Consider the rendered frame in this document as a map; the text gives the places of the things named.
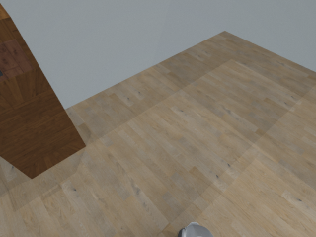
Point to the cabinet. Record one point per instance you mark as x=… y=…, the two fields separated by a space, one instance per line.
x=36 y=132

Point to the right robot shin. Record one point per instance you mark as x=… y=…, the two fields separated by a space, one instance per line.
x=193 y=223

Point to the right robot thigh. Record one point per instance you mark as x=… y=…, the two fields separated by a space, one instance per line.
x=195 y=230

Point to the drawer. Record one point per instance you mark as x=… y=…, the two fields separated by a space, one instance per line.
x=13 y=60

